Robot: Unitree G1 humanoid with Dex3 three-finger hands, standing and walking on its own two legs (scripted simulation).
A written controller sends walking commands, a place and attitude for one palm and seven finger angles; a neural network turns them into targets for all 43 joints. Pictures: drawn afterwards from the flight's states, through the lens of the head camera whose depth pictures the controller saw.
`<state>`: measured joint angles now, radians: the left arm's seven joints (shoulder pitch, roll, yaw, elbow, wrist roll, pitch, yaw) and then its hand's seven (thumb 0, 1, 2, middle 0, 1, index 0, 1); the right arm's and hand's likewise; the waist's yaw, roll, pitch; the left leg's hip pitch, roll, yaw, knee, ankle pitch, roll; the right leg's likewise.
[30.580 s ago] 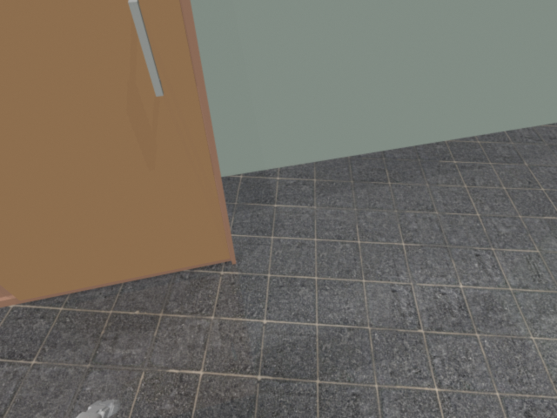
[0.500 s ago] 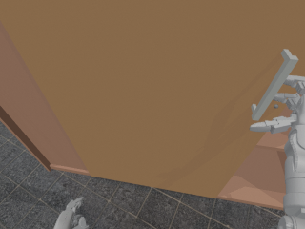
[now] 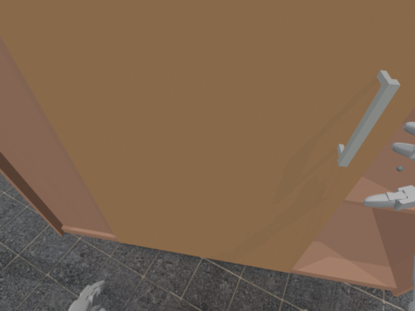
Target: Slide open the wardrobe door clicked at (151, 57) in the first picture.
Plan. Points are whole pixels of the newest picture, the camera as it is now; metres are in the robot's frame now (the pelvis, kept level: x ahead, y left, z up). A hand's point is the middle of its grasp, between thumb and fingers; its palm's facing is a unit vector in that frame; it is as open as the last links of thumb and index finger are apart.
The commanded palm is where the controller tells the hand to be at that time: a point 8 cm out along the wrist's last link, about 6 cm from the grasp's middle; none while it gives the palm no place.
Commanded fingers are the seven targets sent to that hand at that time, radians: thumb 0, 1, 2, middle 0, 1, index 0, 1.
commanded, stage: slip the hand off the handle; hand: right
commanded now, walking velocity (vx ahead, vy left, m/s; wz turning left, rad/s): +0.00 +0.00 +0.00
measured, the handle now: (361, 123) +0.43 -0.26 +0.18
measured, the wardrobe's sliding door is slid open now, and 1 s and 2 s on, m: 0.47 0.47 0.47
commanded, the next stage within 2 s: draw the hand back to the body in 0.44 s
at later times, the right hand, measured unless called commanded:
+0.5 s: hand out of the picture +0.23 -0.29 +0.16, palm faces +0.40 +0.90 -0.17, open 14.7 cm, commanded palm +0.20 -0.32 +0.16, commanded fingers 0.00 0.55 -0.20 0.25 1.15 0.25 1.15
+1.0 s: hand out of the picture +0.19 -0.28 +0.17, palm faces +0.25 +0.97 -0.02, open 14.7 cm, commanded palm +0.15 -0.31 +0.17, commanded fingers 0.00 0.44 -0.25 0.25 1.09 0.25 1.09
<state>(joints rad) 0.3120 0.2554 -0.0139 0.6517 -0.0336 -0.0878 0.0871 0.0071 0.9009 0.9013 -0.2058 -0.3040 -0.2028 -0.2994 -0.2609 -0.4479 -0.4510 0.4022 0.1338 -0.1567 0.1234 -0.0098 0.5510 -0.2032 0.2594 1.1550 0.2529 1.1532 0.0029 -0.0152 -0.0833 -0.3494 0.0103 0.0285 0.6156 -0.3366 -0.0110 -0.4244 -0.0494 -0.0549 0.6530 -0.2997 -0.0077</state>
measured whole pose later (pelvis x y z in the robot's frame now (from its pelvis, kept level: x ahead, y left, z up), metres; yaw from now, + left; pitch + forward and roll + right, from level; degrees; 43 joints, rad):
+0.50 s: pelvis -0.01 +0.01 +0.00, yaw -2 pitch -1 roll +1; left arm 0.20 0.22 -0.06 0.64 -0.03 -0.18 0.10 0.01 0.90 0.90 -0.21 -0.30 -0.20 -0.30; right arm 0.07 -0.37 -0.39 -0.01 0.19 -0.08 0.10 -0.01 0.55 -0.20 0.26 1.15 0.25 1.15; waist -0.07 -0.02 -0.08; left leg -0.26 0.02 0.06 0.59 -0.33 0.00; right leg -0.34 -0.04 -0.02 0.62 -0.27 0.00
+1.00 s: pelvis -0.02 +0.02 +0.01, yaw -3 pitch -4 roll +1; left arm 0.26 0.27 -0.06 0.64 -0.08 -0.28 0.13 0.01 0.90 0.90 -0.21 -0.30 -0.20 -0.30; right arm 0.16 -0.40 -0.47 -0.06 0.39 0.15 0.32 -0.01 0.55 -0.20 0.26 1.15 0.25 1.15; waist -0.06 -0.05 -0.07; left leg -0.17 0.01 0.07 0.53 -0.29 0.01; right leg -0.26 -0.05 -0.01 0.56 -0.23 0.01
